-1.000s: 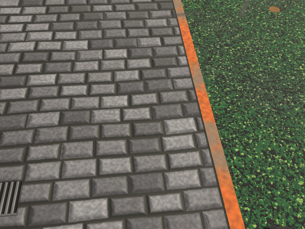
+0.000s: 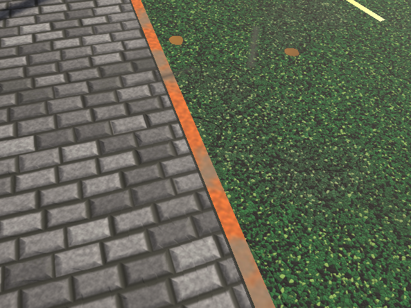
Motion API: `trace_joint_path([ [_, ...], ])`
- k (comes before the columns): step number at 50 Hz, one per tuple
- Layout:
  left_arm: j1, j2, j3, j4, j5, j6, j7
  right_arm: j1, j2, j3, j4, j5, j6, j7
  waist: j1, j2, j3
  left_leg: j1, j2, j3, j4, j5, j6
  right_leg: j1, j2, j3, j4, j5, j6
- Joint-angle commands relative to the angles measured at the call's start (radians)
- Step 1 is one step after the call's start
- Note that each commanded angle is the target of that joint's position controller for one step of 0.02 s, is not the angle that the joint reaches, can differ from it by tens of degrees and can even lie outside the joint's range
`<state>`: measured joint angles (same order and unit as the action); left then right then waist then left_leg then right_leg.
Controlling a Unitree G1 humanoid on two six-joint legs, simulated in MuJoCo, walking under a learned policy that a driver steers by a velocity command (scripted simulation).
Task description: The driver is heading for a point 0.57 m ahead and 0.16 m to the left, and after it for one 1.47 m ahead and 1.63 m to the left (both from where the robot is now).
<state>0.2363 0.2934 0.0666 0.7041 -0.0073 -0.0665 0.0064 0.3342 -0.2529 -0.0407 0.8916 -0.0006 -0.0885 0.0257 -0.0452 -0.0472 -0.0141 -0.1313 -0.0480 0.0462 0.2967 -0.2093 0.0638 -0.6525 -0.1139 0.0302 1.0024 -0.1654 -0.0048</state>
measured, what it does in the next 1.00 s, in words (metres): walks ahead, turning left: right foot, then left foot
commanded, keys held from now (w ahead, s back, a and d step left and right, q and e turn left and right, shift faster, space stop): w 0.16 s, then w+q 0.84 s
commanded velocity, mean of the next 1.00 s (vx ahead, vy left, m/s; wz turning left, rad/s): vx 0.49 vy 0.00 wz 0.36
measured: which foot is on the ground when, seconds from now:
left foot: down 0.00-0.28, up 0.30-0.80, down 0.82-1.00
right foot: up 0.00-0.24, down 0.26-0.82, up 0.84-1.00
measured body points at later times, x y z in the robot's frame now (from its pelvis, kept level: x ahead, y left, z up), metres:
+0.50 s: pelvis +0.28 -0.06 +0.00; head +0.31 -0.06 +0.44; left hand +0.34 +0.23 -0.11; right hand +0.42 -0.33 -0.12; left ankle +0.29 +0.11 -0.66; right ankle +0.31 -0.15 -0.75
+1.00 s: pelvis +0.54 +0.07 -0.01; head +0.57 +0.10 +0.44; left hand +0.58 +0.38 -0.11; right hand +0.74 -0.15 -0.11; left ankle +0.55 +0.14 -0.75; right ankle +0.61 -0.10 -0.66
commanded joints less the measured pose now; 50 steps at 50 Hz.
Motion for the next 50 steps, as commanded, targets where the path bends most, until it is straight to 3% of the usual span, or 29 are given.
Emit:
trace_joint_path([
  [1,-0.066,0.032,0.003,-0.082,0.003,-0.015,-0.003,-0.038,-0.171,-0.036,-0.06,0.006,-0.012,-0.016,0.015,0.109,0.048,0.026,0.238,-0.155,-0.161,0.3,0.144,-0.082,-0.014,0.0,-0.164,0.144,0.018],
  [6,-0.237,0.008,-0.012,-0.127,-0.012,-0.032,-0.035,0.056,-0.189,-0.037,-0.03,0.02,0.005,-0.025,-0.048,0.104,0.093,0.075,0.248,-0.114,-0.16,0.259,0.129,-0.017,0.035,-0.043,-0.413,0.28,0.002],
  [9,-0.285,0.026,-0.007,-0.155,-0.013,-0.038,-0.053,0.086,-0.196,-0.042,-0.011,0.025,0.023,-0.028,-0.04,0.109,0.106,0.175,0.297,-0.137,-0.104,0.334,0.117,-0.022,0.052,-0.028,-0.474,0.208,-0.03],
  [11,-0.229,0.061,0.008,-0.149,-0.008,-0.042,-0.055,0.071,-0.216,-0.05,-0.013,0.026,0.032,-0.033,0.012,0.131,0.065,0.214,0.304,-0.153,-0.015,0.523,0.099,0.081,0.085,-0.036,-0.499,0.125,-0.055],
  [12,-0.138,0.091,0.023,-0.127,-0.005,-0.042,-0.049,0.052,-0.228,-0.053,-0.017,0.026,0.037,-0.035,0.069,0.143,0.004,0.204,0.284,-0.142,0.093,0.681,0.086,0.221,0.115,-0.059,-0.513,0.105,-0.076],
  [13,0.026,0.137,0.047,-0.083,-0.003,-0.041,-0.038,0.036,-0.21,-0.045,-0.026,0.02,0.04,-0.035,0.153,0.131,-0.106,0.119,0.231,-0.11,0.282,0.699,0.057,0.473,0.108,-0.06,-0.514,0.138,-0.107],
  [14,0.209,0.212,0.065,-0.056,0.015,-0.035,-0.023,0.044,-0.142,-0.02,-0.058,-0.008,0.035,-0.034,0.208,0.014,-0.279,-0.115,0.159,-0.078,0.605,0.371,0.021,0.817,-0.099,0.152,-0.454,0.153,-0.166],
  [15,0.219,0.25,0.068,-0.04,0.02,-0.032,-0.03,0.203,-0.022,0.013,-0.061,0.01,0.016,-0.025,0.116,-0.261,-0.433,-0.471,-0.003,-0.114,0.927,-0.36,-0.028,1.105,-0.323,0.627,-0.578,-0.096,-0.306],
  [16,0.213,0.145,0.044,-0.052,0.016,-0.03,-0.027,0.122,-0.149,-0.017,-0.048,0.038,0.005,-0.021,0.169,-0.143,-0.371,-0.56,0.042,-0.209,1.021,-0.357,-0.024,1.036,-0.293,0.653,-0.664,-0.212,-0.26],
  [17,0.145,0.114,0.031,-0.047,0.01,-0.031,-0.021,0.02,-0.188,-0.033,-0.085,0.055,0.001,-0.021,0.16,-0.098,-0.202,-0.614,0.084,-0.178,1.029,-0.267,-0.023,0.9,-0.264,0.484,-0.687,-0.177,-0.219],
  [18,0.08,0.098,0.024,-0.044,0.011,-0.033,-0.021,-0.028,-0.173,-0.031,-0.097,0.047,0.002,-0.026,0.126,-0.023,-0.118,-0.584,0.13,-0.156,0.991,-0.18,-0.028,0.751,-0.229,0.372,-0.719,-0.075,-0.202],
  [19,0.031,0.074,0.019,-0.039,0.015,-0.038,-0.023,-0.041,-0.162,-0.037,-0.098,0.032,0.008,-0.028,0.093,-0.016,-0.06,-0.545,0.158,-0.156,0.945,-0.128,-0.033,0.638,-0.195,0.281,-0.754,-0.003,-0.195],
  [21,-0.02,0.048,0.018,-0.025,0.021,-0.054,-0.026,0.013,-0.123,-0.039,-0.084,0.038,0.038,-0.028,0.041,-0.05,-0.031,-0.45,0.189,-0.16,0.905,-0.075,-0.043,0.522,-0.156,0.16,-0.825,0.044,-0.19],
  [24,-0.038,0.067,0.028,0.006,0.019,-0.069,-0.022,-0.023,-0.092,-0.04,-0.106,0.032,0.069,-0.033,0.021,-0.027,0.032,-0.494,0.2,-0.162,0.847,-0.012,-0.06,0.465,-0.156,0.038,-0.882,0.123,-0.196],
  [26,-0.023,0.082,0.035,0.025,0.025,-0.067,-0.012,-0.069,-0.089,-0.041,-0.126,0.026,0.071,-0.03,0.029,-0.012,0.054,-0.549,0.2,-0.17,0.763,0.082,-0.07,0.491,-0.15,-0.028,-0.892,0.155,-0.194],
  [30,-0.002,0.115,0.045,0.047,0.02,-0.052,0.002,-0.186,-0.068,-0.031,-0.162,0.022,0.055,-0.002,0.07,0.009,0.081,-0.533,0.183,-0.102,0.525,0.26,-0.065,0.536,-0.127,-0.157,-0.895,0.194,-0.167],
  [35,0.07,0.153,0.061,0.088,-0.005,-0.019,0.007,-0.327,-0.067,-0.024,-0.237,0.022,0.054,0.026,0.12,0.017,0.124,-0.579,0.161,-0.03,0.376,0.189,-0.023,0.703,-0.18,-0.213,-0.839,0.256,-0.151],
  [36,0.07,0.162,0.064,0.092,-0.01,-0.01,0.007,-0.333,-0.074,-0.027,-0.249,0.022,0.055,0.03,0.113,0.009,0.121,-0.571,0.148,-0.012,0.361,0.144,-0.009,0.734,-0.189,-0.223,-0.808,0.322,-0.142],
  [38,0.047,0.192,0.072,0.088,-0.021,0.004,0.011,-0.287,-0.104,-0.044,-0.259,0.023,0.06,0.033,0.068,-0.025,0.065,-0.462,0.087,0.045,0.354,0.039,0.03,0.767,-0.19,-0.249,-0.681,0.648,-0.12],
  [39,0.031,0.203,0.074,0.085,-0.027,0.012,0.012,-0.201,-0.134,-0.062,-0.245,0.026,0.064,0.031,0.014,-0.037,0.01,-0.345,0.042,0.074,0.35,-0.002,0.055,0.76,-0.178,-0.264,-0.549,0.797,-0.106],
  [40,0.01,0.197,0.069,0.08,-0.034,0.018,0.012,-0.047,-0.183,-0.092,-0.208,0.029,0.065,0.023,-0.076,-0.021,-0.07,-0.125,-0.01,0.088,0.283,0.05,0.092,0.69,-0.14,-0.294,-0.342,0.816,-0.074],
  [41,0.023,0.159,0.052,0.067,-0.013,0.012,0.016,0.119,-0.273,-0.131,-0.167,0.031,0.076,0.002,-0.141,0.067,-0.162,0.185,0.062,-0.078,0.256,0.072,0.145,0.451,-0.097,-0.296,-0.038,0.535,-0.021],
  [42,0.105,0.004,0.006,0.009,0.028,-0.014,0.007,0.078,-0.381,-0.142,-0.176,0.035,0.067,-0.004,-0.002,0.329,-0.22,0.469,0.306,-0.655,0.153,-0.093,0.326,-0.001,0.117,-0.194,0.306,-0.398,0.045],
  [43,0.019,0.075,0.009,-0.003,-0.009,-0.056,-0.005,0.101,-0.306,-0.116,-0.215,0.023,0.046,0.006,-0.07,0.204,-0.354,0.532,0.381,-0.901,0.0,-0.219,0.368,-0.111,0.139,0.052,0.412,-0.451,0.029],
  [44,-0.074,0.124,0.021,-0.03,-0.046,-0.075,-0.012,0.071,-0.241,-0.099,-0.204,0.016,0.031,0.011,-0.082,0.15,-0.216,0.457,0.363,-0.764,-0.025,-0.155,0.315,-0.197,0.092,0.06,0.394,-0.352,0.004],
  [45,-0.084,0.116,0.016,-0.029,-0.033,-0.086,-0.007,0.014,-0.209,-0.089,-0.208,0.023,0.023,0.01,-0.04,0.088,-0.128,0.315,0.319,-0.634,-0.015,-0.062,0.278,-0.169,0.045,0.056,0.309,-0.262,-0.012],
  [46,-0.081,0.121,0.022,-0.015,-0.003,-0.087,0.001,-0.06,-0.173,-0.078,-0.221,0.022,0.023,0.007,0.004,0.06,-0.073,0.174,0.278,-0.533,-0.016,0.05,0.248,-0.098,0.013,0.056,0.219,-0.205,-0.008],
  [47,-0.06,0.132,0.03,-0.008,0.009,-0.077,0.001,-0.102,-0.146,-0.067,-0.242,0.009,0.022,0.002,0.039,0.074,-0.057,0.083,0.249,-0.472,-0.034,0.143,0.237,-0.024,-0.008,0.064,0.171,-0.164,-0.004],
  [50,-0.056,0.101,0.026,-0.015,0.022,-0.044,0.0,-0.096,-0.167,-0.071,-0.247,0.012,0.017,-0.014,0.062,0.071,-0.033,-0.033,0.216,-0.384,-0.069,0.308,0.243,0.033,-0.002,0.038,0.051,-0.105,0.038],
])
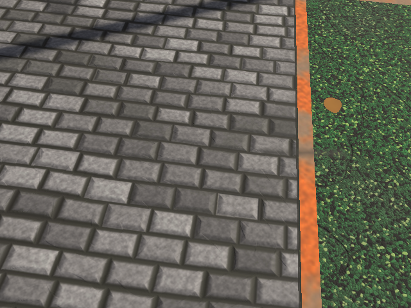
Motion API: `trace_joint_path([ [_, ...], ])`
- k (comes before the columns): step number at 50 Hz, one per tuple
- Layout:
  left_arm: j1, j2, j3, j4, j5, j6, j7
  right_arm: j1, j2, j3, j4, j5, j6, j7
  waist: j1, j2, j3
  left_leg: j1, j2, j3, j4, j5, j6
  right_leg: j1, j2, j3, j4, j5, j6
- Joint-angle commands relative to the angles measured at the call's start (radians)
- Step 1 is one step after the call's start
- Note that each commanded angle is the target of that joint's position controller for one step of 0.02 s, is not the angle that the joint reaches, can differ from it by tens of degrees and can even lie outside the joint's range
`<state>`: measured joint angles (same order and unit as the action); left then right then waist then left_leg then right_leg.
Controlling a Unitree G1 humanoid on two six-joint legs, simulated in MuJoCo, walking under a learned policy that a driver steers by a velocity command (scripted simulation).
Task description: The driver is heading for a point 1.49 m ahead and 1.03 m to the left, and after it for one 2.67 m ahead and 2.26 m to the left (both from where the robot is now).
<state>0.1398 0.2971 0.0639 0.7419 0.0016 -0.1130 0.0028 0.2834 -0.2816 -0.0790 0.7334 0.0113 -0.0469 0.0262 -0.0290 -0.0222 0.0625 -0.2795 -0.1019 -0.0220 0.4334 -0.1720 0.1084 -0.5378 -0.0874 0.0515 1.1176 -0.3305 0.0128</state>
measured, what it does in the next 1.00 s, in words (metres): walks ahead, turning left: right foot, then left foot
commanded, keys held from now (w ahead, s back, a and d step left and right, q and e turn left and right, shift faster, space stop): w+q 0.12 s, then q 0.38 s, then w+q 0.50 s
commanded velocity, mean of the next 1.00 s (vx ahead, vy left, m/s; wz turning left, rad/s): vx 0.32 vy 0.00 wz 0.60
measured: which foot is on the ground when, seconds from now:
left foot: down 0.00-0.30, up 0.32-0.72, down 0.74-1.00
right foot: up 0.00-0.26, down 0.28-0.74, up 0.76-1.00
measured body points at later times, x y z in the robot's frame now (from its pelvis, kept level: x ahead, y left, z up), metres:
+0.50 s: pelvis +0.23 -0.05 +0.00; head +0.28 -0.03 +0.44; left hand +0.32 +0.25 -0.10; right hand +0.44 -0.29 -0.11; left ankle +0.18 +0.08 -0.66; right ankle +0.33 -0.13 -0.74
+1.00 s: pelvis +0.34 +0.06 +0.01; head +0.35 +0.10 +0.46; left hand +0.36 +0.39 -0.09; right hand +0.53 -0.16 -0.08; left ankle +0.23 +0.09 -0.74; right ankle +0.55 -0.01 -0.68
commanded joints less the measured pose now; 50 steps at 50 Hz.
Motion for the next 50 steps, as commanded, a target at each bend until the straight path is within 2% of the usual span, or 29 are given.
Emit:
trace_joint_path([
  [1,0.011,0.083,0.024,-0.064,0.015,0.008,0.005,-0.03,-0.154,-0.037,-0.084,0.002,-0.025,-0.022,0.04,0.044,-0.095,0.091,0.255,-0.286,-0.212,0.294,0.193,-0.088,-0.02,0.007,-0.123,0.107,0.035],
  [5,-0.139,0.043,0.004,-0.103,0.01,0.006,-0.005,0.025,-0.166,-0.041,-0.066,0.01,-0.013,-0.041,-0.017,0.089,-0.06,0.039,0.182,-0.214,-0.196,0.207,0.127,-0.034,0.041,-0.008,-0.44,0.372,0.055],
  [8,-0.219,0.054,0.005,-0.13,0.002,-0.003,-0.018,0.075,-0.173,-0.045,-0.046,0.012,0.0,-0.047,-0.047,0.11,-0.043,0.045,0.183,-0.245,-0.142,0.236,0.096,0.025,0.093,-0.016,-0.571,0.442,0.046],
  [11,-0.205,0.089,0.021,-0.135,0.004,-0.013,-0.029,0.09,-0.162,-0.046,-0.044,0.013,0.025,-0.06,-0.033,0.135,-0.078,0.146,0.198,-0.326,-0.007,0.303,0.059,0.061,0.123,0.01,-0.642,0.381,0.015],
  [13,-0.116,0.11,0.034,-0.114,0.01,-0.021,-0.026,0.034,-0.151,-0.044,-0.073,0.013,0.032,-0.066,0.024,0.158,-0.118,0.173,0.177,-0.358,0.111,0.37,0.021,0.16,0.12,0.005,-0.695,0.378,-0.021],
  [14,-0.038,0.135,0.042,-0.105,0.025,-0.027,-0.02,0.006,-0.123,-0.035,-0.096,0.011,0.03,-0.064,0.068,0.141,-0.187,0.131,0.125,-0.33,0.243,0.364,-0.02,0.322,0.063,0.023,-0.722,0.518,-0.06],
  [15,0.082,0.198,0.052,-0.101,0.044,-0.024,-0.01,0.007,-0.067,-0.015,-0.134,-0.011,0.028,-0.064,0.103,-0.004,-0.339,-0.025,0.049,-0.245,0.529,0.044,-0.071,0.61,-0.146,0.195,-0.642,0.863,-0.127],
  [16,0.113,0.217,0.054,-0.079,0.042,-0.003,-0.017,0.252,-0.039,-0.001,-0.125,0.006,0.026,-0.054,0.002,-0.306,-0.513,-0.295,-0.058,-0.191,0.811,-0.619,-0.125,0.903,-0.413,0.565,-0.626,0.978,-0.346],
  [17,0.073,0.153,0.045,-0.101,0.011,0.017,-0.016,0.271,-0.163,-0.023,-0.087,0.016,0.037,-0.052,0.015,-0.19,-0.493,-0.356,0.046,-0.2,0.925,-0.515,-0.151,0.828,-0.393,0.593,-0.669,0.68,-0.333],
  [18,0.027,0.085,0.025,-0.124,0.009,0.034,-0.007,0.132,-0.208,-0.04,-0.103,0.021,0.053,-0.054,0.055,-0.117,-0.345,-0.403,0.073,-0.147,0.946,-0.433,-0.173,0.708,-0.316,0.42,-0.697,0.557,-0.282],
  [19,-0.025,0.064,0.013,-0.123,0.014,0.051,-0.001,0.068,-0.205,-0.043,-0.115,0.017,0.071,-0.062,0.045,-0.056,-0.257,-0.396,0.104,-0.111,0.916,-0.373,-0.185,0.575,-0.258,0.314,-0.728,0.484,-0.249],
  [20,-0.06,0.06,0.009,-0.12,0.014,0.062,0.002,0.037,-0.198,-0.046,-0.13,0.01,0.087,-0.067,0.03,-0.061,-0.181,-0.375,0.129,-0.098,0.877,-0.342,-0.19,0.452,-0.218,0.246,-0.758,0.446,-0.24],
  [21,-0.078,0.078,0.013,-0.11,0.023,0.067,0.005,0.049,-0.163,-0.041,-0.135,0.014,0.1,-0.066,0.005,-0.091,-0.137,-0.308,0.142,-0.074,0.825,-0.32,-0.188,0.339,-0.182,0.172,-0.799,0.42,-0.227],
  [23,-0.086,0.098,0.023,-0.093,0.029,0.064,0.008,0.057,-0.105,-0.027,-0.143,0.012,0.105,-0.068,0.0,-0.122,-0.124,-0.255,0.141,-0.028,0.722,-0.29,-0.187,0.286,-0.162,0.085,-0.839,0.472,-0.242],
  [25,-0.083,0.118,0.032,-0.08,0.022,0.064,0.011,0.026,-0.095,-0.021,-0.159,0.003,0.101,-0.065,0.009,-0.109,-0.164,-0.247,0.164,-0.023,0.634,-0.242,-0.185,0.331,-0.199,0.056,-0.841,0.554,-0.268],
  [27,-0.08,0.135,0.04,-0.071,0.009,0.071,0.012,-0.003,-0.094,-0.016,-0.166,0.004,0.097,-0.052,0.023,-0.091,-0.198,-0.21,0.188,-0.012,0.543,-0.167,-0.165,0.337,-0.215,0.035,-0.88,0.325,-0.264],
  [29,-0.088,0.161,0.047,-0.064,-0.007,0.075,0.01,-0.027,-0.104,-0.017,-0.175,0.005,0.094,-0.035,0.024,-0.115,-0.176,-0.162,0.188,0.014,0.457,-0.135,-0.137,0.301,-0.215,0.019,-0.929,0.099,-0.244],
  [34,-0.057,0.194,0.059,-0.033,-0.033,0.073,-0.01,-0.05,-0.118,-0.024,-0.166,0.005,0.079,-0.012,0.021,-0.09,-0.122,-0.064,0.161,0.082,0.224,-0.15,-0.07,0.326,-0.233,-0.022,-0.915,-0.084,-0.194],
  [36,-0.057,0.167,0.051,-0.019,-0.039,0.08,-0.013,0.03,-0.116,-0.031,-0.12,0.005,0.074,-0.012,-0.018,-0.06,-0.117,0.092,0.118,0.125,0.088,-0.115,-0.037,0.261,-0.189,-0.089,-0.82,-0.162,-0.149],
  [37,-0.057,0.114,0.035,-0.016,-0.028,0.082,-0.017,0.121,-0.145,-0.046,-0.084,0.012,0.072,-0.02,-0.045,0.011,-0.122,0.216,0.126,0.062,0.028,-0.164,0.0,0.174,-0.132,-0.154,-0.659,-0.182,-0.106],
  [38,-0.105,0.037,0.01,-0.048,0.004,0.077,-0.028,0.225,-0.239,-0.07,-0.074,0.014,0.064,-0.034,-0.071,0.271,-0.112,0.357,0.348,-0.295,-0.083,-0.165,0.098,-0.073,-0.012,-0.259,-0.242,-0.24,-0.023],
  [39,-0.156,0.064,0.018,-0.105,-0.003,0.056,-0.03,0.205,-0.318,-0.077,-0.106,0.002,0.037,-0.022,-0.06,0.33,-0.068,0.37,0.462,-0.688,-0.216,-0.409,0.25,-0.366,0.11,-0.096,-0.073,-0.306,-0.009],
  [40,-0.18,0.136,0.034,-0.103,-0.025,0.035,-0.038,0.161,-0.24,-0.057,-0.124,-0.003,0.011,-0.017,-0.059,0.214,-0.034,0.359,0.455,-0.635,-0.252,-0.419,0.236,-0.408,0.047,-0.007,-0.02,-0.214,-0.031],
  [41,-0.158,0.154,0.041,-0.093,-0.031,0.02,-0.045,0.123,-0.2,-0.041,-0.127,-0.002,-0.004,-0.019,-0.025,0.191,-0.015,0.339,0.426,-0.551,-0.241,-0.343,0.202,-0.402,0.025,0.002,-0.047,-0.097,-0.044],
  [42,-0.137,0.146,0.041,-0.065,-0.014,0.013,-0.045,0.1,-0.176,-0.032,-0.136,0.005,-0.008,-0.022,-0.01,0.146,-0.025,0.327,0.39,-0.473,-0.23,-0.246,0.172,-0.362,0.007,-0.001,-0.08,-0.022,-0.036],
  [43,-0.139,0.146,0.041,-0.061,0.004,0.007,-0.044,0.083,-0.168,-0.027,-0.136,0.009,-0.004,-0.027,-0.001,0.133,-0.024,0.31,0.362,-0.42,-0.232,-0.147,0.153,-0.326,0.007,-0.004,-0.14,0.043,-0.021],
  [44,-0.145,0.133,0.039,-0.056,0.007,0.004,-0.047,0.083,-0.165,-0.023,-0.14,0.002,-0.003,-0.036,0.004,0.135,-0.033,0.291,0.336,-0.374,-0.234,-0.051,0.14,-0.278,0.017,-0.012,-0.176,0.103,-0.007],
  [46,-0.169,0.101,0.029,-0.056,0.003,0.005,-0.049,0.095,-0.175,-0.027,-0.138,-0.002,-0.003,-0.05,0.001,0.117,-0.044,0.268,0.299,-0.298,-0.231,0.073,0.125,-0.218,0.046,-0.027,-0.287,0.202,0.019],
  [50,-0.26,0.059,0.007,-0.079,-0.008,0.009,-0.054,0.139,-0.195,-0.037,-0.111,0.008,0.003,-0.064,-0.036,0.138,-0.015,0.176,0.26,-0.238,-0.219,0.078,0.098,-0.089,0.091,-0.03,-0.507,0.331,0.042],
])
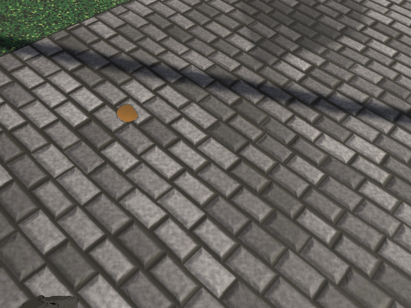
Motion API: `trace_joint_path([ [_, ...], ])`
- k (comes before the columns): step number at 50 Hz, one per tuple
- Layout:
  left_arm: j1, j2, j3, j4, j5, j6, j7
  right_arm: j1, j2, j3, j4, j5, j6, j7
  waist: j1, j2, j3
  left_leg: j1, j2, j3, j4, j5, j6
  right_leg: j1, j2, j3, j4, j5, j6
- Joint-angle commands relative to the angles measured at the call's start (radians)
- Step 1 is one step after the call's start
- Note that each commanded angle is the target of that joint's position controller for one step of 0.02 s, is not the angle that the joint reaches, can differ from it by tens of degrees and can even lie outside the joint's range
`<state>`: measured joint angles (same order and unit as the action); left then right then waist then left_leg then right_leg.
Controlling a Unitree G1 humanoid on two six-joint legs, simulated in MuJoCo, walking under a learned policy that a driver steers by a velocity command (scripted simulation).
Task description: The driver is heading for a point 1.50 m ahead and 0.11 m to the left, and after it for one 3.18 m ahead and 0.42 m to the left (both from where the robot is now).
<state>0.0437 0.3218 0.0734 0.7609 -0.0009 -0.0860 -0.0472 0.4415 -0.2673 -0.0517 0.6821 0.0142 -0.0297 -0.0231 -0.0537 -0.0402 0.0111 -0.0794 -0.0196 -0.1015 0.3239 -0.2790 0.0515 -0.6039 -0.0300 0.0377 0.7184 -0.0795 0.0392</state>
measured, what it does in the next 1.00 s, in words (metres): walks ahead: right foot, then left foot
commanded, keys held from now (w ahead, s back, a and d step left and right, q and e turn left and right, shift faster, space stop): w+q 0.12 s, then w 0.88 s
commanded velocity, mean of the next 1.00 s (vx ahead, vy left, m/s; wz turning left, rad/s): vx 0.49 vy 0.00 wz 0.21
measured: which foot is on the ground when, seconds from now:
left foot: down 0.00-0.20, up 0.22-0.64, down 0.66-1.00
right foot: up 0.00-0.16, down 0.18-0.68, up 0.70-1.00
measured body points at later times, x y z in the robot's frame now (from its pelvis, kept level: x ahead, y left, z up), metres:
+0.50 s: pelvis +0.27 -0.03 +0.00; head +0.30 -0.02 +0.44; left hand +0.23 +0.25 -0.13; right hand +0.51 -0.23 -0.09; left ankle +0.39 +0.16 -0.70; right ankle +0.24 -0.14 -0.75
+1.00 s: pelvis +0.54 +0.08 +0.00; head +0.56 +0.09 +0.45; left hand +0.68 +0.36 -0.10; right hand +0.62 -0.20 -0.12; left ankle +0.48 +0.16 -0.75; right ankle +0.74 -0.06 -0.69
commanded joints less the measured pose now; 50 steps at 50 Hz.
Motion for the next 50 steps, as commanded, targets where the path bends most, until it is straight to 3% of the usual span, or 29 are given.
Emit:
trace_joint_path([
  [1,-0.184,0.036,-0.004,-0.108,-0.008,-0.019,-0.006,-0.006,-0.212,-0.066,-0.051,0.008,-0.013,-0.015,-0.02,0.159,0.045,-0.036,0.182,-0.167,-0.104,0.178,0.152,-0.004,0.038,-0.015,-0.136,0.087,0.015],
  [4,-0.184,0.061,0.002,-0.121,-0.013,-0.026,-0.009,0.002,-0.211,-0.069,-0.033,0.017,-0.01,-0.015,-0.012,0.168,0.055,-0.037,0.206,-0.221,-0.068,0.166,0.136,0.064,0.036,0.012,-0.199,0.088,-0.002],
  [7,-0.08,0.102,0.02,-0.099,-0.013,-0.038,-0.005,-0.025,-0.204,-0.07,-0.027,0.01,-0.001,-0.015,0.04,0.207,0.022,-0.004,0.219,-0.248,0.018,0.29,0.11,0.189,0.043,-0.01,-0.225,0.013,-0.041],
  [8,0.018,0.124,0.035,-0.07,-0.006,-0.04,0.001,-0.032,-0.177,-0.061,-0.027,0.005,0.0,-0.014,0.086,0.199,-0.036,-0.01,0.175,-0.212,0.125,0.42,0.086,0.326,0.054,-0.036,-0.256,0.021,-0.068],
  [9,0.158,0.159,0.047,-0.047,0.008,-0.043,0.006,-0.036,-0.133,-0.043,-0.037,-0.007,0.0,-0.01,0.148,0.165,-0.16,-0.098,0.117,-0.166,0.34,0.407,0.05,0.565,-0.03,0.03,-0.225,0.016,-0.119],
  [10,0.308,0.241,0.065,-0.026,0.028,-0.038,0.012,0.067,-0.052,-0.018,-0.054,-0.008,-0.007,-0.011,0.14,-0.081,-0.347,-0.397,-0.007,-0.082,0.715,0.091,-0.024,0.935,-0.26,0.409,-0.238,-0.127,-0.253],
  [11,0.349,0.218,0.061,0.01,0.01,-0.033,-0.003,0.134,-0.062,-0.013,-0.048,0.026,-0.021,-0.01,0.117,-0.311,-0.388,-0.604,-0.066,-0.097,0.935,-0.305,-0.047,1.009,-0.368,0.801,-0.428,-0.372,-0.343],
  [12,0.277,0.139,0.039,0.0,-0.01,-0.029,0.001,0.052,-0.153,-0.034,-0.037,0.043,-0.025,-0.007,0.126,-0.174,-0.214,-0.694,-0.001,-0.111,1.019,-0.248,-0.044,0.885,-0.347,0.709,-0.464,-0.498,-0.308],
  [13,0.224,0.098,0.028,-0.009,-0.007,-0.02,0.009,-0.06,-0.175,-0.036,-0.053,0.032,-0.027,-0.004,0.131,-0.083,-0.11,-0.689,0.044,-0.066,1.003,-0.171,-0.034,0.747,-0.305,0.541,-0.461,-0.436,-0.273],
  [14,0.184,0.08,0.019,-0.006,0.004,-0.015,0.012,-0.127,-0.163,-0.035,-0.067,0.014,-0.031,-0.003,0.111,-0.028,-0.04,-0.659,0.075,-0.045,0.95,-0.117,-0.027,0.611,-0.263,0.43,-0.478,-0.32,-0.261],
  [15,0.16,0.056,0.011,-0.004,0.014,-0.016,0.016,-0.149,-0.153,-0.037,-0.07,0.003,-0.031,0.0,0.086,-0.029,-0.014,-0.618,0.105,-0.043,0.889,-0.076,-0.02,0.531,-0.227,0.354,-0.496,-0.226,-0.253],
  [16,0.15,0.049,0.007,0.0,0.018,-0.018,0.019,-0.136,-0.133,-0.034,-0.065,0.004,-0.029,0.006,0.065,-0.049,-0.01,-0.573,0.121,-0.037,0.853,-0.053,-0.018,0.484,-0.207,0.307,-0.517,-0.169,-0.251],
  [18,0.164,0.059,0.008,0.017,0.003,-0.027,0.023,-0.134,-0.091,-0.021,-0.063,0.003,-0.026,0.012,0.051,-0.058,-0.003,-0.565,0.135,-0.008,0.777,-0.041,-0.027,0.451,-0.204,0.244,-0.555,-0.079,-0.274],
  [21,0.186,0.105,0.018,0.033,-0.01,-0.027,0.03,-0.225,-0.067,-0.003,-0.093,-0.012,-0.035,0.018,0.068,-0.028,0.022,-0.587,0.15,0.029,0.595,0.084,-0.048,0.443,-0.199,0.155,-0.592,0.025,-0.285],
  [23,0.2,0.12,0.019,0.039,-0.015,-0.021,0.031,-0.292,-0.055,0.006,-0.106,-0.009,-0.045,0.028,0.091,-0.023,0.032,-0.547,0.135,0.057,0.452,0.199,-0.052,0.435,-0.169,0.084,-0.595,0.069,-0.261],
  [26,0.266,0.141,0.019,0.061,-0.027,-0.01,0.031,-0.387,-0.057,0.009,-0.126,0.002,-0.052,0.042,0.13,-0.021,0.04,-0.482,0.1,0.092,0.31,0.302,-0.053,0.461,-0.168,0.045,-0.582,0.085,-0.236],
  [29,0.309,0.159,0.022,0.086,-0.033,0.009,0.033,-0.438,-0.08,0.0,-0.15,0.007,-0.054,0.054,0.129,-0.028,0.054,-0.476,0.083,0.09,0.231,0.262,-0.026,0.558,-0.215,0.055,-0.542,0.123,-0.213],
  [31,0.306,0.175,0.025,0.093,-0.033,0.023,0.037,-0.386,-0.11,-0.015,-0.141,0.003,-0.055,0.057,0.082,-0.037,0.019,-0.377,0.051,0.116,0.189,0.208,0.004,0.604,-0.22,0.038,-0.448,0.3,-0.19],
  [32,0.297,0.168,0.021,0.092,-0.032,0.028,0.04,-0.279,-0.139,-0.034,-0.109,-0.003,-0.054,0.053,0.018,-0.027,-0.048,-0.219,0.023,0.142,0.16,0.209,0.03,0.589,-0.185,-0.004,-0.308,0.445,-0.167],
  [33,0.301,0.133,0.006,0.085,-0.02,0.028,0.043,-0.124,-0.188,-0.059,-0.067,-0.005,-0.049,0.044,-0.053,-0.009,-0.152,0.018,0.05,0.116,0.179,0.212,0.062,0.488,-0.137,-0.045,-0.102,0.428,-0.133],
  [34,0.368,0.037,-0.028,0.046,0.003,0.015,0.04,0.011,-0.294,-0.081,-0.056,-0.03,-0.042,0.033,-0.06,0.187,-0.323,0.4,0.321,-0.268,0.191,0.147,0.193,0.146,-0.028,-0.093,0.297,0.078,-0.067],
  [35,0.383,0.021,-0.039,0.051,-0.006,-0.005,0.036,0.039,-0.273,-0.075,-0.043,-0.011,-0.039,0.037,-0.052,0.327,-0.42,0.485,0.426,-0.63,0.018,-0.007,0.28,-0.054,0.071,0.007,0.513,-0.475,-0.049],
  [36,0.309,0.119,-0.012,0.035,-0.033,-0.018,0.029,-0.01,-0.207,-0.051,-0.046,-0.007,-0.042,0.041,-0.059,0.233,-0.288,0.398,0.393,-0.549,-0.011,-0.084,0.237,-0.161,0.006,0.059,0.59,-0.455,-0.063],
  [37,0.23,0.122,-0.012,0.011,-0.045,-0.024,0.026,-0.073,-0.177,-0.04,-0.052,-0.008,-0.043,0.04,-0.042,0.188,-0.173,0.267,0.351,-0.408,-0.024,-0.033,0.21,-0.182,-0.039,0.032,0.57,-0.372,-0.074],
  [38,0.2,0.109,-0.013,0.008,-0.031,-0.022,0.027,-0.13,-0.154,-0.032,-0.051,-0.014,-0.046,0.044,-0.01,0.126,-0.099,0.136,0.31,-0.309,-0.052,0.058,0.196,-0.151,-0.074,0.018,0.509,-0.299,-0.071],
  [39,0.204,0.105,-0.007,0.013,-0.018,-0.013,0.029,-0.173,-0.129,-0.025,-0.054,-0.02,-0.052,0.046,0.024,0.128,-0.066,0.04,0.277,-0.242,-0.084,0.131,0.185,-0.094,-0.103,0.027,0.448,-0.247,-0.065],
  [43,0.215,0.047,-0.018,0.022,-0.008,0.024,0.033,-0.202,-0.14,-0.031,-0.026,-0.015,-0.076,0.044,0.078,0.119,-0.023,-0.096,0.245,-0.113,-0.179,0.26,0.204,-0.027,-0.115,0.017,0.331,-0.139,-0.027],
  [46,0.107,0.033,-0.025,-0.006,0.001,0.023,0.03,-0.17,-0.157,-0.037,0.006,-0.014,-0.076,0.034,0.052,0.09,0.016,-0.088,0.222,-0.035,-0.204,0.284,0.189,-0.059,-0.109,0.013,0.136,0.029,-0.011],
  [50,-0.03,0.017,-0.037,-0.037,-0.007,0.009,0.014,-0.103,-0.19,-0.045,0.052,-0.004,-0.067,0.025,-0.001,0.088,0.046,-0.068,0.209,0.028,-0.205,0.252,0.158,0.005,-0.064,-0.023,-0.086,0.188,-0.015],
])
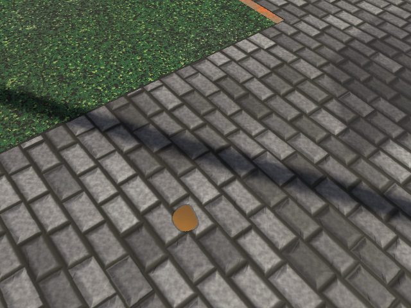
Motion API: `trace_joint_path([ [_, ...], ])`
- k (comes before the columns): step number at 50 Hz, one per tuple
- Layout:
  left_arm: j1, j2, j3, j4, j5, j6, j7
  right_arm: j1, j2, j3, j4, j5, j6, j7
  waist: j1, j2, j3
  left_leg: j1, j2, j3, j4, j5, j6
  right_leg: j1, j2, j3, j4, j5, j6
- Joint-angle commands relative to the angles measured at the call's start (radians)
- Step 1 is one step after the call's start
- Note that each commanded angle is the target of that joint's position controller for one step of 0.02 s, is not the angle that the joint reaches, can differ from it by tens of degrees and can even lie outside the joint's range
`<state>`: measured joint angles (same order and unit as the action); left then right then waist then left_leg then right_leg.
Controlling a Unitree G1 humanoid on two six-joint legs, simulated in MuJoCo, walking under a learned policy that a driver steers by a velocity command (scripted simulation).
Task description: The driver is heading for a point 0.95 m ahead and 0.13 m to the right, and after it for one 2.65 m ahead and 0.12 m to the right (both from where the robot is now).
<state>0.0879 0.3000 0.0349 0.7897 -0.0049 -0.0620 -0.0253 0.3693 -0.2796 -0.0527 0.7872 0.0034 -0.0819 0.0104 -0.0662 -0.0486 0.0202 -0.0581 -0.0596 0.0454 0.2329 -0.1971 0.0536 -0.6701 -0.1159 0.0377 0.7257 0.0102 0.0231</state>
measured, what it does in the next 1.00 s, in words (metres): walks ahead: right foot, then left foot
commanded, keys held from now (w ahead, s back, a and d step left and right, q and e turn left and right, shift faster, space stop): w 1.00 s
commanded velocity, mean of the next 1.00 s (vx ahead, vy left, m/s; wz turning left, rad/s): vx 0.50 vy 0.00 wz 0.00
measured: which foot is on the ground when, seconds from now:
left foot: down 0.00-0.20, up 0.22-0.70, down 0.72-1.00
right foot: up 0.00-0.16, down 0.18-0.72, up 0.74-1.00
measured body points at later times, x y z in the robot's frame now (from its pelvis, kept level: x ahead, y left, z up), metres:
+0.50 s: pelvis +0.29 -0.06 +0.00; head +0.31 -0.07 +0.45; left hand +0.31 +0.21 -0.12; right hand +0.46 -0.33 -0.10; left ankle +0.44 +0.12 -0.68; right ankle +0.25 -0.15 -0.75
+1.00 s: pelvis +0.57 +0.00 +0.00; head +0.60 +0.00 +0.45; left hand +0.73 +0.26 -0.11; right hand +0.61 -0.28 -0.12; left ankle +0.56 +0.08 -0.75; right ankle +0.69 -0.18 -0.68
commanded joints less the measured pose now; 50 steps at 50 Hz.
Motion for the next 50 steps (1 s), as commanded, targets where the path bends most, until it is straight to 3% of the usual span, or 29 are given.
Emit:
trace_joint_path([
  [1,-0.101,0.042,0.002,-0.075,-0.005,-0.017,-0.012,-0.01,-0.182,-0.046,-0.039,0.01,-0.011,-0.009,0.002,0.097,0.044,-0.065,0.261,-0.121,-0.105,0.163,0.154,0.071,0.028,-0.022,-0.12,0.102,-0.004],
  [4,-0.147,0.061,0.005,-0.101,-0.008,-0.024,-0.026,0.02,-0.189,-0.051,-0.004,0.016,0.004,-0.014,0.0,0.103,0.057,0.043,0.307,-0.136,-0.054,0.192,0.138,0.045,0.037,-0.01,-0.187,0.034,-0.038],
  [6,-0.124,0.079,0.011,-0.1,-0.007,-0.028,-0.031,0.019,-0.196,-0.055,0.011,0.018,0.016,-0.019,0.022,0.118,0.041,0.1,0.325,-0.142,-0.002,0.281,0.12,0.085,0.051,-0.022,-0.211,-0.044,-0.065],
  [7,-0.078,0.095,0.019,-0.089,-0.006,-0.031,-0.03,0.006,-0.202,-0.057,0.013,0.018,0.023,-0.021,0.051,0.131,0.011,0.113,0.316,-0.132,0.058,0.413,0.106,0.16,0.075,-0.048,-0.224,-0.077,-0.082],
  [8,0.034,0.124,0.038,-0.056,-0.003,-0.031,-0.025,-0.007,-0.195,-0.053,0.014,0.016,0.03,-0.024,0.112,0.126,-0.057,0.098,0.275,-0.096,0.195,0.568,0.083,0.318,0.11,-0.083,-0.245,-0.079,-0.106],
  [9,0.201,0.18,0.063,-0.011,0.0,-0.03,-0.015,0.004,-0.159,-0.036,0.005,0.004,0.033,-0.028,0.177,0.095,-0.184,-0.014,0.221,-0.052,0.418,0.517,0.048,0.582,0.06,-0.035,-0.207,-0.048,-0.146],
  [10,0.318,0.284,0.088,0.004,0.015,-0.022,-0.007,0.116,-0.064,-0.005,-0.025,-0.002,0.017,-0.02,0.158,-0.12,-0.347,-0.415,0.083,-0.004,0.819,0.162,-0.033,0.994,-0.198,0.39,-0.223,-0.185,-0.3],
  [11,0.346,0.225,0.073,0.016,-0.006,-0.017,-0.011,0.1,-0.065,0.0,-0.01,0.002,-0.004,-0.018,0.177,-0.211,-0.41,-0.591,-0.002,-0.13,1.001,-0.375,-0.049,1.068,-0.263,0.697,-0.399,-0.34,-0.352],
  [12,0.286,0.177,0.054,0.009,-0.012,-0.018,-0.009,0.019,-0.152,-0.024,-0.031,0.031,-0.02,-0.01,0.179,-0.137,-0.27,-0.7,0.06,-0.176,1.08,-0.348,-0.033,0.972,-0.243,0.599,-0.429,-0.434,-0.306],
  [13,0.22,0.15,0.047,-0.006,-0.007,-0.017,-0.006,-0.055,-0.158,-0.023,-0.052,0.04,-0.027,-0.009,0.158,-0.074,-0.166,-0.713,0.115,-0.14,1.054,-0.261,-0.018,0.837,-0.209,0.472,-0.445,-0.4,-0.274],
  [14,0.163,0.122,0.039,-0.012,0.002,-0.019,-0.007,-0.099,-0.15,-0.024,-0.061,0.024,-0.027,-0.013,0.131,-0.02,-0.084,-0.687,0.154,-0.119,0.989,-0.183,-0.018,0.697,-0.173,0.377,-0.476,-0.312,-0.261],
  [15,0.127,0.091,0.03,-0.018,0.013,-0.025,-0.008,-0.093,-0.143,-0.029,-0.056,0.013,-0.018,-0.017,0.096,-0.034,-0.056,-0.625,0.187,-0.127,0.931,-0.125,-0.019,0.604,-0.14,0.31,-0.503,-0.227,-0.248],
  [16,0.11,0.082,0.028,-0.018,0.018,-0.029,-0.009,-0.069,-0.125,-0.027,-0.047,0.01,-0.007,-0.017,0.074,-0.05,-0.051,-0.571,0.197,-0.128,0.908,-0.094,-0.025,0.548,-0.12,0.271,-0.529,-0.175,-0.249],
  [19,0.125,0.106,0.036,0.004,0.008,-0.044,-0.005,-0.078,-0.087,-0.02,-0.049,0.002,0.015,-0.022,0.054,-0.028,-0.026,-0.57,0.209,-0.112,0.818,-0.026,-0.055,0.494,-0.108,0.173,-0.586,-0.032,-0.272],
  [22,0.164,0.127,0.042,0.027,0.004,-0.04,0.01,-0.176,-0.071,-0.013,-0.076,-0.003,0.011,-0.02,0.078,-0.003,0.001,-0.617,0.207,-0.1,0.635,0.138,-0.073,0.523,-0.083,0.091,-0.601,0.058,-0.253],
  [25,0.21,0.14,0.043,0.047,-0.004,-0.032,0.019,-0.284,-0.044,-0.001,-0.098,0.003,-0.001,-0.005,0.119,-0.002,0.023,-0.567,0.173,-0.063,0.438,0.285,-0.071,0.531,-0.052,0.026,-0.611,0.042,-0.223],
  [30,0.3,0.156,0.049,0.097,-0.014,-0.005,0.024,-0.413,-0.053,0.003,-0.143,0.015,-0.014,0.024,0.156,-0.003,0.06,-0.592,0.14,-0.06,0.295,0.266,-0.043,0.686,-0.118,0.042,-0.56,0.052,-0.217],
  [33,0.287,0.174,0.058,0.106,-0.017,0.01,0.032,-0.373,-0.087,-0.009,-0.141,0.012,-0.017,0.034,0.109,-0.026,0.026,-0.515,0.111,-0.047,0.261,0.151,-0.002,0.766,-0.147,0.046,-0.465,0.234,-0.191],
  [34,0.266,0.181,0.06,0.103,-0.017,0.015,0.034,-0.297,-0.11,-0.021,-0.12,0.009,-0.017,0.032,0.061,-0.035,-0.023,-0.398,0.081,-0.019,0.245,0.133,0.019,0.765,-0.13,0.026,-0.374,0.394,-0.176],
  [35,0.257,0.163,0.053,0.099,-0.012,0.021,0.036,-0.147,-0.153,-0.045,-0.073,0.006,-0.016,0.024,-0.012,-0.018,-0.119,-0.182,0.062,0.0,0.233,0.155,0.049,0.713,-0.079,-0.012,-0.198,0.471,-0.149],
  [36,0.267,0.118,0.032,0.074,0.009,0.019,0.039,0.03,-0.219,-0.066,-0.037,-0.005,-0.011,0.013,-0.072,0.075,-0.27,0.131,0.221,-0.175,0.281,0.185,0.11,0.512,-0.023,-0.049,0.097,0.232,-0.116],
  [37,0.396,-0.014,-0.007,0.06,0.009,-0.005,0.026,0.073,-0.297,-0.081,-0.015,-0.004,-0.007,0.015,0.0,0.342,-0.387,0.467,0.443,-0.661,0.183,-0.021,0.283,0.094,0.175,-0.048,0.449,-0.45,-0.049],
  [38,0.334,0.089,0.014,0.074,-0.013,-0.028,0.019,0.075,-0.19,-0.055,-0.02,0.01,-0.006,0.015,-0.048,0.259,-0.383,0.463,0.441,-0.761,0.091,-0.164,0.273,-0.031,0.143,0.082,0.565,-0.591,-0.057],
  [39,0.234,0.143,0.03,0.039,-0.039,-0.044,0.013,-0.002,-0.156,-0.041,-0.03,0.007,-0.008,0.011,-0.042,0.21,-0.224,0.337,0.407,-0.613,0.068,-0.139,0.227,-0.097,0.09,0.07,0.578,-0.515,-0.071],
  [40,0.177,0.134,0.028,0.027,-0.038,-0.05,0.017,-0.068,-0.14,-0.036,-0.04,0.001,-0.009,0.009,-0.015,0.131,-0.144,0.2,0.367,-0.5,0.046,-0.045,0.203,-0.074,0.04,0.043,0.536,-0.424,-0.072],
  [41,0.152,0.126,0.032,0.024,-0.021,-0.048,0.02,-0.117,-0.113,-0.028,-0.043,-0.006,-0.01,0.012,0.013,0.101,-0.079,0.08,0.333,-0.419,0.016,0.056,0.192,-0.041,0.01,0.034,0.471,-0.367,-0.064],
  [42,0.171,0.116,0.035,0.029,-0.014,-0.039,0.02,-0.143,-0.091,-0.021,-0.044,-0.015,-0.015,0.013,0.048,0.121,-0.068,0.005,0.307,-0.364,-0.012,0.121,0.183,0.023,-0.015,0.042,0.433,-0.326,-0.059],
  [45,0.192,0.062,0.026,0.035,-0.007,-0.006,0.023,-0.149,-0.105,-0.026,-0.025,-0.005,-0.028,0.015,0.083,0.12,-0.039,-0.098,0.289,-0.27,-0.084,0.198,0.2,0.069,-0.031,0.026,0.339,-0.281,-0.031],
  [50,0.026,0.039,0.017,-0.014,0.003,-0.008,0.018,-0.101,-0.144,-0.035,0.018,0.0,-0.022,-0.004,0.044,0.101,0.018,-0.11,0.24,-0.139,-0.127,0.224,0.168,0.038,-0.015,-0.001,0.029,-0.003,-0.002],
])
